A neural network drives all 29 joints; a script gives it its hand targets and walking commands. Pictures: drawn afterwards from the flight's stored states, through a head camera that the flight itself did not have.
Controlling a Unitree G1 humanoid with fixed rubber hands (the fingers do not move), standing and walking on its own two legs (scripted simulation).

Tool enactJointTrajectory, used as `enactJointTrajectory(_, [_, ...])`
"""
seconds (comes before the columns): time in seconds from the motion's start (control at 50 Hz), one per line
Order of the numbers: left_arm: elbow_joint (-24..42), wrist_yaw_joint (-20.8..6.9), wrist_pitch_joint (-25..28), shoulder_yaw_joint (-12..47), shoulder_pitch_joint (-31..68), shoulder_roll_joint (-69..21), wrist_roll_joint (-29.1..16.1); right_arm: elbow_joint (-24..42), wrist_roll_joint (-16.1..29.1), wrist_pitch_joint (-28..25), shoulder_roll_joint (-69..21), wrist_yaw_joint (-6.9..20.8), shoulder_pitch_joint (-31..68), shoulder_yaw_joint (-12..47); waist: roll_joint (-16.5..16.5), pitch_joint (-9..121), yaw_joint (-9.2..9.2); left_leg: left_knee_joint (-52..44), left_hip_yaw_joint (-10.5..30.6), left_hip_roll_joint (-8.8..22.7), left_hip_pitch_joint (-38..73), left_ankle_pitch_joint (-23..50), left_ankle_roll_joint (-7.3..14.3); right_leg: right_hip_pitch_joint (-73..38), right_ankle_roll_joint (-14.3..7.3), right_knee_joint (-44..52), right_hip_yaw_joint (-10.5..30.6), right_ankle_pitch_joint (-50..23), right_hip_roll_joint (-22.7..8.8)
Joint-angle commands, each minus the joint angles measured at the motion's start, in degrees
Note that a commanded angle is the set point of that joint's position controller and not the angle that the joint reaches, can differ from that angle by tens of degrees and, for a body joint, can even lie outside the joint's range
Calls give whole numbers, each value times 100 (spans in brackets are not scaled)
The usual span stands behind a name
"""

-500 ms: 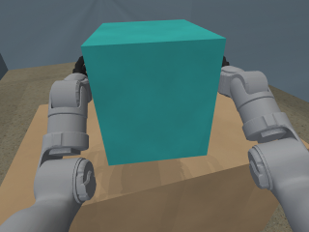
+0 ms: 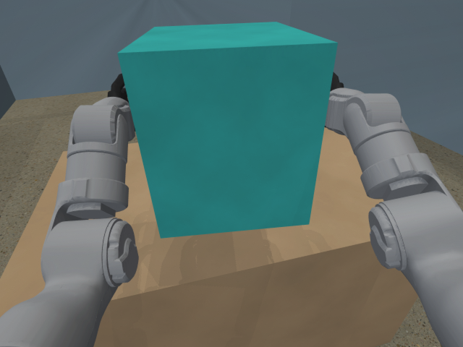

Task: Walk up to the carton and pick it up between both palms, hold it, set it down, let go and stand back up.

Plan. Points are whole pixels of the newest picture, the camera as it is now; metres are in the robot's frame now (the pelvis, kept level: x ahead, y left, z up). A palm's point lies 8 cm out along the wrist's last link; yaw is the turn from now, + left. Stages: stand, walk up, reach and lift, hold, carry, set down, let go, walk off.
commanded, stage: hold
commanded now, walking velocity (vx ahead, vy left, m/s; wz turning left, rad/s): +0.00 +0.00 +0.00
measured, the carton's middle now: (225, 117) +0.42 +0.00 +0.28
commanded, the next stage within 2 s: set down in 1.14 s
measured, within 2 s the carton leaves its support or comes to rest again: neither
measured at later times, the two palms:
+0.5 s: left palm (123, 111) +0.38 +0.17 +0.31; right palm (330, 105) +0.38 -0.17 +0.31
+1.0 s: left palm (121, 113) +0.38 +0.17 +0.30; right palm (328, 107) +0.38 -0.16 +0.31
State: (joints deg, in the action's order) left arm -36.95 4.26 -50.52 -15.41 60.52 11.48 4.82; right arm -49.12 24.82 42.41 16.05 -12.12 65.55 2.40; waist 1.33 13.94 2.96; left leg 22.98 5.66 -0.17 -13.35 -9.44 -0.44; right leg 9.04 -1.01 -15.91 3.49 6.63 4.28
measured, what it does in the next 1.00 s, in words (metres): stands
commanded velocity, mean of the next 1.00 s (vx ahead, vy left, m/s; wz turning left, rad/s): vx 0.00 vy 0.00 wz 0.00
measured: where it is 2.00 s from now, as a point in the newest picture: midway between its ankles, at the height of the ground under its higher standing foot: outside the picture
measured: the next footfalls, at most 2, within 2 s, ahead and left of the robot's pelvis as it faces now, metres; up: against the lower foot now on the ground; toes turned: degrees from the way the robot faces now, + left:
none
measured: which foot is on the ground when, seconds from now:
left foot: down 0.00-1.00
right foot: down 0.00-1.00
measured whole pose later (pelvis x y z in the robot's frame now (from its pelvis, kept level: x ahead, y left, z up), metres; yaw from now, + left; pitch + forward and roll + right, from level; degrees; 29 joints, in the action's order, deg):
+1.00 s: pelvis +0.01 +0.00 +0.00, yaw +0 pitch +0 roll -2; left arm -33.1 4.8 -51.5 -15.7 58.4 10.9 4.8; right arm -45.5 25.1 42.4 15.5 -12.5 62.5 2.4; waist 0.9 14.1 3.3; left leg 23.1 6.1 -0.1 -12.4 -10.5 -0.6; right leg 8.0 -1.3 -16.0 3.4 7.7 4.5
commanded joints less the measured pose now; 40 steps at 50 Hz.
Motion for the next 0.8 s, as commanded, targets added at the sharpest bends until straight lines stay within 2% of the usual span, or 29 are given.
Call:
enactJointTrajectory(0.0, [1550, -1023, 702, 1435, 5712, -3793, -1176, 2108, 997, -375, -4133, 785, 5816, 575, -13, 2166, 10, -375, -71, -100, 553, 398, -10, -618, 232, 169, 72, -529, -107])
enactJointTrajectory(0.06, [1732, -969, 793, 1518, 6041, -3931, -1353, 2149, 983, -455, -4248, 824, 5985, 480, 22, 2275, 29, -361, -33, -77, 456, 435, -24, -571, 217, 127, 63, -508, -89])
enactJointTrajectory(0.08, [1594, -946, 794, 1457, 6076, -3859, -1317, 1863, 916, -405, -4213, 833, 5833, 414, 28, 2270, 99, -403, -38, -87, 497, 231, -7, -573, 231, 161, 69, -317, -85])
enactJointTrajectory(0.1, [1595, -922, 779, 1565, 6101, -3942, -1278, 1733, 851, -402, -4107, 852, 5783, 323, 283, 2256, 184, -466, -1, -35, 459, 57, -62, -512, 192, 143, 41, -102, -81])
enactJointTrajectory(0.14, [1441, -918, 756, 1565, 6062, -4126, -1375, 1815, 838, -447, -4025, 908, 5914, 247, 415, 2284, 173, -462, 18, 3, 376, -17, -82, -520, 145, 90, 14, -127, -52])
enactJointTrajectory(0.16, [1247, -938, 754, 1391, 5947, -4002, -1302, 1769, 798, -472, -4027, 911, 5946, 232, 306, 2298, 100, -426, -69, -66, 331, -37, -45, -542, 168, 152, 51, -136, -93])
enactJointTrajectory(0.18, [1292, -932, 792, 1533, 6094, -4134, -1342, 1906, 766, -514, -4027, 938, 6112, 234, 414, 2550, 234, -479, 34, -20, 412, -41, -56, -553, 155, 97, -1, -118, -76])
enactJointTrajectory(0.2, [1378, -908, 844, 1549, 6169, -4209, -1400, 2008, 809, -562, -4053, 966, 6248, 237, 496, 2668, 171, -459, 38, 9, 348, 7, -99, -588, 157, 43, -38, -197, -28])
enactJointTrajectory(0.22, [1077, -905, 819, 1471, 5908, -4059, -1357, 1803, 751, -508, -3843, 948, 6051, 191, 381, 2360, 196, -446, 29, -33, 405, 156, -71, -509, 161, 138, 29, -385, -76])
enactJointTrajectory(0.24, [1247, -907, 843, 1389, 5953, -4029, -1323, 1836, 785, -529, -3984, 928, 6030, 281, 219, 2513, 129, -375, 34, -72, 469, 271, -71, -604, 199, 90, 17, -458, -86])
enactJointTrajectory(0.26, [1625, -871, 872, 1513, 6083, -4014, -1443, 2028, 914, -566, -4068, 910, 6034, 398, 141, 2841, 191, -303, 47, -76, 537, 589, -93, -819, 209, 0, 5, -844, -54])
enactJointTrajectory(0.28, [1650, -862, 854, 1472, 5957, -3978, -1387, 2079, 966, -552, -4062, 883, 5967, 515, 194, 2755, 67, -279, -26, -96, 559, 753, -104, -907, 258, -12, 4, -1021, -41])
enactJointTrajectory(0.3, [1293, -889, 788, 1280, 5801, -3874, -1161, 1748, 890, -460, -3936, 869, 5853, 424, 306, 2366, 66, -356, -37, -99, 540, 608, -100, -838, 230, 80, 18, -874, -86])
enactJointTrajectory(0.34, [1648, -939, 756, 1482, 5738, -4043, -1248, 1850, 967, -483, -3752, 908, 5619, 445, 452, 2554, 226, -288, 67, -37, 743, 972, -194, -853, 161, -6, -3, -1032, -15])
enactJointTrajectory(0.4, [1708, -981, 731, 1572, 5600, -4132, -1306, 2284, 1036, -536, -3787, 912, 5843, 564, 430, 2678, 175, -187, 5, -58, 945, 1202, -222, -908, 138, -3, -15, -1184, 1])
enactJointTrajectory(0.42, [1727, -955, 731, 1609, 5716, -4118, -1265, 1910, 970, -472, -3737, 914, 5644, 465, 473, 2325, 241, -259, 27, -12, 858, 1035, -212, -722, 116, 55, 5, -985, -10])
enactJointTrajectory(0.44, [1699, -948, 709, 1452, 5512, -3953, -1178, 1926, 1028, -464, -3809, 929, 5596, 537, 212, 2320, 104, -286, 15, 0, 860, 910, -148, -783, 146, 67, -12, -851, 18])
enactJointTrajectory(0.48, [1529, -952, 668, 1402, 5449, -3915, -1085, 2039, 990, -489, -3814, 914, 5709, 551, -9, 2272, 32, -315, 1, -59, 761, 853, -64, -737, 180, 110, 7, -867, -29])
enactJointTrajectory(0.5, [1491, -957, 662, 1483, 5388, -4020, -1131, 2220, 1031, -509, -3825, 898, 5843, 599, 85, 2303, 40, -310, 33, -40, 693, 934, -58, -803, 180, 48, 21, -935, -6])
enactJointTrajectory(0.52, [1903, -935, 712, 1644, 5659, -4103, -1238, 2220, 1104, -528, -3930, 903, 5877, 655, 287, 2465, 0, -283, 13, -6, 766, 1044, -125, -797, 156, 32, 33, -968, 33])
enactJointTrajectory(0.56, [1924, -910, 728, 1520, 5708, -3894, -1226, 2298, 1223, -481, -4258, 877, 5884, 839, 0, 2489, -103, -163, -58, -73, 767, 1267, -61, -907, 238, 19, 70, -1383, 30])
enactJointTrajectory(0.58, [2064, -888, 733, 1570, 5682, -3903, -1279, 2332, 1219, -475, -4157, 862, 5752, 742, 42, 2594, -26, -196, -21, -68, 892, 1283, -64, -918, 242, -18, 44, -1407, 18])
enactJointTrajectory(0.6, [2216, -876, 752, 1597, 5718, -3951, -1322, 2448, 1271, -477, -4271, 842, 5791, 891, -98, 2694, -83, -103, -27, -81, 874, 1404, -46, -977, 259, -32, 71, -1561, 40])
enactJointTrajectory(0.62, [1932, -871, 674, 1516, 5430, -3921, -1207, 2554, 1234, -464, -4214, 792, 5775, 847, -95, 2578, -105, -119, -64, -109, 837, 1286, -47, -1032, 284, -9, 69, -1499, 20])
enactJointTrajectory(0.64, [1853, -904, 632, 1598, 5408, -3921, -1229, 2385, 1120, -434, -4081, 751, 5555, 727, -117, 2400, 82, -195, -35, -100, 921, 1067, -41, -894, 287, 56, 89, -1473, -61])
enactJointTrajectory(0.7, [1765, -965, 561, 1490, 5341, -3852, -1153, 2289, 1090, -369, -4056, 741, 5551, 644, -53, 2027, 19, -252, -28, -35, 780, 963, -35, -684, 247, 106, 37, -1200, -52])
enactJointTrajectory(0.72, [2205, -958, 623, 1679, 5493, -3923, -1261, 2434, 1175, -409, -4042, 758, 5538, 678, 64, 2442, 55, -191, -47, -40, 881, 1161, -82, -818, 258, 26, 65, -1336, -5])
enactJointTrajectory(0.74, [2190, -951, 617, 1711, 5547, -3925, -1319, 2467, 1202, -402, -4160, 750, 5509, 717, 157, 2407, 83, -165, -21, -69, 730, 1215, -100, -965, 255, 10, 59, -1436, -6])
enactJointTrajectory(0.78, [2191, -933, 610, 1639, 5407, -3870, -1304, 2712, 1298, -380, -4211, 720, 5540, 910, 24, 2535, 23, -86, -5, -145, 904, 1381, -99, -1010, 333, -19, 94, -1822, -33])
